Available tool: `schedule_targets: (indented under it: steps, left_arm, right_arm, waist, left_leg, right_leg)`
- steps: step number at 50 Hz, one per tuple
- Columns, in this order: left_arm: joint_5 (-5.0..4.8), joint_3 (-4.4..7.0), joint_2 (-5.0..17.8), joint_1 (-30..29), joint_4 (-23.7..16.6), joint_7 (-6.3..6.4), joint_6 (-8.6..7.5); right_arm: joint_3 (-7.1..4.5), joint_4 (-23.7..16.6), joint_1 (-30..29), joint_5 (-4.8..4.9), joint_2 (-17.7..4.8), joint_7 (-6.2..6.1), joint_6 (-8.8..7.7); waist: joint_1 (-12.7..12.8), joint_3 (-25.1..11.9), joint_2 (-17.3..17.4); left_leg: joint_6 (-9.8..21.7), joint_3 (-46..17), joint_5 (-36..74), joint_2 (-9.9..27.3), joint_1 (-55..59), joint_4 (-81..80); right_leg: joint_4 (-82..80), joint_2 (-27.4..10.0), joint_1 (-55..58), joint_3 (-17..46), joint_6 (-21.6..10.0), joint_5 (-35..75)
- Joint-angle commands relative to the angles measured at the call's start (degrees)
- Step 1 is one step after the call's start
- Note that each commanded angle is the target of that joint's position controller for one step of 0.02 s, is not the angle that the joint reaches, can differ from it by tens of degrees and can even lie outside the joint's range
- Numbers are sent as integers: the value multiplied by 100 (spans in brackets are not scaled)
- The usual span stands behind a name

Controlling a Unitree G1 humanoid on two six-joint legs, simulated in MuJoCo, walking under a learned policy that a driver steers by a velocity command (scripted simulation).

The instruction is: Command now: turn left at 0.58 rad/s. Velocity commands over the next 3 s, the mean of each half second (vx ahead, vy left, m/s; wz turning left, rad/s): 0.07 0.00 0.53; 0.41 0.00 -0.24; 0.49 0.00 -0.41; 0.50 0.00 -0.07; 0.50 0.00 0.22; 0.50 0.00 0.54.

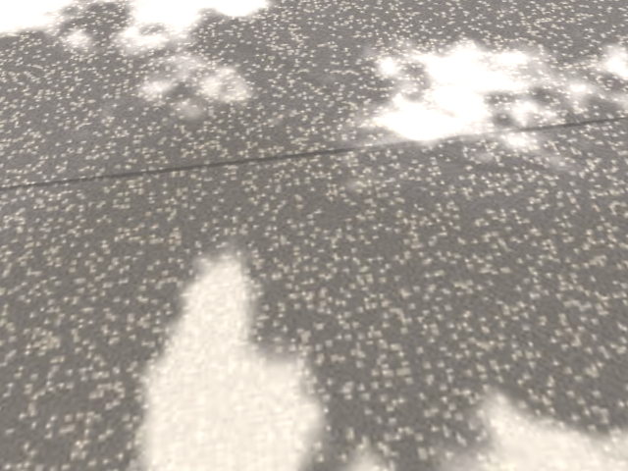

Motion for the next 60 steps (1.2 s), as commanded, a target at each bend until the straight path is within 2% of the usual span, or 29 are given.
schedule_targets:
  steps: [1, 3, 4, 7, 10, 15, 18, 19, 20, 21, 22, 23, 25, 29, 34, 41, 43, 44, 45, 46, 47, 48, 49, 50, 51, 52, 53, 56, 60]
  left_arm:
    - [182, 188, 878, -307, -584, 70, -52]
    - [-37, 112, 629, -551, -660, 111, -33]
    - [-69, 81, 614, -486, -648, 133, -11]
    - [-20, 104, 738, -73, -568, 194, 82]
    - [-34, 186, 972, 101, -559, 194, 127]
    - [-146, 292, 1220, -18, -609, 50, 124]
    - [-305, 288, 1159, -8, -530, -30, 93]
    - [-244, 190, 829, 147, -440, -83, 70]
    - [-12, -3, 271, -37, -597, -179, 20]
    - [-67, 36, 415, -496, -990, -178, -112]
    - [-225, 143, 829, -847, -1027, -198, -212]
    - [-292, 194, 961, -789, -993, -232, -255]
    - [-156, 212, 932, -467, -712, -227, -293]
    - [-187, 125, 650, -297, -495, -318, -324]
    - [-251, 6, 439, -614, -650, -377, -304]
    - [-243, -128, 291, -1229, -1103, -608, -391]
    - [-240, -72, 423, -1058, -1182, -648, -391]
    - [-237, 9, 583, -724, -1156, -636, -367]
    - [-246, 140, 821, 20, -1014, -604, -344]
    - [-268, 305, 1142, 900, -845, -513, -307]
    - [-231, 475, 1766, 1672, -781, -394, -250]
    - [-263, 382, 1625, 1628, -831, -393, -283]
    - [-223, 279, 1269, 1502, -835, -376, -289]
    - [-227, 227, 1095, 1211, -867, -358, -299]
    - [-218, 174, 959, 807, -942, -349, -297]
    - [-161, 116, 787, 503, -1049, -334, -307]
    - [-111, 100, 760, 307, -1159, -311, -300]
    - [-145, 133, 862, 220, -1145, -242, -344]
    - [-221, 180, 996, 495, -1021, -150, -305]
  right_arm:
    - [-326, -403, 266, -14, -1069, 65, -151]
    - [-301, -182, 510, -25, -831, 40, -25]
    - [-252, -197, 501, -13, -665, 55, 19]
    - [-135, -496, 2, 70, -451, 101, 16]
    - [-56, -704, -205, 45, -353, 171, -2]
    - [-82, -808, -74, 43, -478, 288, 53]
    - [-131, -612, 438, 62, -438, 332, 87]
    - [-215, -392, 968, 109, -567, 289, 66]
    - [-339, -305, 1558, 111, -1054, 204, 13]
    - [-355, -448, 1633, -57, -1502, 266, -184]
    - [-239, -407, 1560, -119, -1062, 300, -361]
    - [-143, -343, 1322, -99, -820, 280, -460]
    - [-40, -384, 845, -51, -606, 217, -521]
    - [-30, -303, 1011, -141, -591, 143, -662]
    - [-62, -54, 1228, -160, -674, 150, -715]
    - [-116, 258, 1491, -40, -739, 134, -656]
    - [-144, 244, 1410, -40, -877, 86, -601]
    - [-163, 226, 1381, -47, -970, 45, -560]
    - [-161, 206, 1321, -53, -1016, 5, -509]
    - [-128, 161, 1331, -54, -996, -33, -522]
    - [53, -127, 1660, -177, -470, 19, -653]
    - [197, -156, 1669, -163, -229, 119, -881]
    - [79, -310, 1025, 87, -656, 221, -1035]
    - [112, -442, 689, 160, -672, 249, -1120]
    - [114, -453, 593, 31, -624, 219, -1152]
    - [61, -430, 634, -86, -674, 186, -1107]
    - [47, -420, 773, -117, -666, 189, -1029]
    - [94, -414, 887, -201, -491, 161, -852]
    - [226, -637, -79, -204, -200, 165, -887]
  waist:
    - [-159, -567, -1247]
    - [-188, -389, -964]
    - [-132, -304, -963]
    - [180, -215, -1167]
    - [339, -415, -1285]
    - [291, -456, -1398]
    - [13, -515, -1168]
    - [-147, -652, -687]
    - [-311, -733, 881]
    - [-471, -635, 1435]
    - [-595, -385, 831]
    - [-391, -30, 831]
    - [-129, 173, 635]
    - [-121, 44, 259]
    - [-304, 325, 237]
    - [-490, 632, 115]
    - [-290, 296, 321]
    - [-81, -52, 477]
    - [345, -529, 474]
    - [807, -1021, 298]
    - [770, -1816, -949]
    - [617, -2676, -1327]
    - [855, -2055, -948]
    - [716, -1272, -633]
    - [413, -724, -195]
    - [183, -436, -269]
    - [6, -313, -447]
    - [-166, -154, -533]
    - [209, -25, -609]
  left_leg:
    - [-205, 172, -1197, 292, -956, 2509]
    - [-407, 350, -584, 364, -1090, 3142]
    - [-490, 430, -456, 397, -1154, 3342]
    - [-653, 812, -164, 602, -1346, 2643]
    - [-695, 983, -295, 861, -957, 1755]
    - [-411, 1452, -249, 860, 183, 428]
    - [69, 1695, 305, 626, 1450, -919]
    - [279, 1442, 253, 630, 2492, -1208]
    - [752, -513, 285, 2002, 3485, -1652]
    - [1885, -2715, -637, 3102, 3286, -2306]
    - [1904, -2563, -1383, 2990, 3042, -2621]
    - [1621, -2046, -1661, 2756, 2775, -2691]
    - [1227, -1145, -906, 2263, 2499, -2768]
    - [1027, -45, 881, 2029, 2605, -2969]
    - [930, 756, 1340, 2047, 2564, -3166]
    - [811, 1477, 2574, 2317, 3176, -2850]
    - [669, 1693, 4718, 2306, 3358, -2184]
    - [578, 1796, 5971, 2276, 3443, -1582]
    - [440, 1969, 6679, 2154, 3247, -552]
    - [227, 2049, 6158, 1980, 2288, 756]
    - [-160, 2008, 2797, 1294, -119, 3102]
    - [-256, 837, -1334, 360, -1276, 4388]
    - [-136, 329, -1026, 750, -1927, 4619]
    - [-15, 453, -572, 1021, -2025, 4226]
    - [-3, 541, -255, 1249, -1798, 3602]
    - [-44, 564, -37, 1407, -1401, 3193]
    - [-108, 577, 77, 1456, -1102, 3078]
    - [-397, 790, 400, 1454, -830, 2379]
    - [-562, 943, 2023, 1142, -409, 429]
  right_leg:
    - [-1255, -2315, 855, 2062, -1453, 1658]
    - [-1063, -1701, 941, 1115, -1017, 1591]
    - [-1046, -1611, 946, 853, -1012, 1758]
    - [-1102, -1531, 1382, 415, -1137, 1907]
    - [-1023, -1749, 1699, 249, -1233, 2163]
    - [-851, -1940, 1341, -106, -1154, 2309]
    - [-515, -1836, 624, -328, -776, 241]
    - [165, -1566, -127, -654, -515, -689]
    - [2243, -947, -1613, -1288, -5, -2077]
    - [3298, -244, -3092, -680, 125, -2514]
    - [3714, -560, -3262, -180, 32, -2065]
    - [3604, -721, -3285, -140, -95, -1422]
    - [3190, -874, -2995, -136, -63, -426]
    - [2660, -853, -2751, -246, 84, 887]
    - [1543, -687, -2635, -170, 159, 1624]
    - [517, -451, -2504, -550, -241, 1305]
    - [456, -142, -1887, -868, -466, 827]
    - [529, 87, -1352, -1044, -590, 562]
    - [418, 335, -330, -1152, -756, 569]
    - [256, 290, 1296, -796, -1003, 808]
    - [228, -1251, 3678, 1812, -1892, 235]
    - [-826, -2132, 4475, 4479, -2547, -511]
    - [-1128, -1958, 4135, 3835, -2196, -819]
    - [-1196, -1736, 3238, 3029, -1955, -654]
    - [-1302, -1490, 2238, 2473, -1787, -212]
    - [-1451, -1275, 1500, 2065, -1719, 307]
    - [-1612, -1147, 982, 1907, -1754, 580]
    - [-1783, -942, 107, 1338, -1801, 1380]
    - [-1600, -481, -275, 824, -1409, 1127]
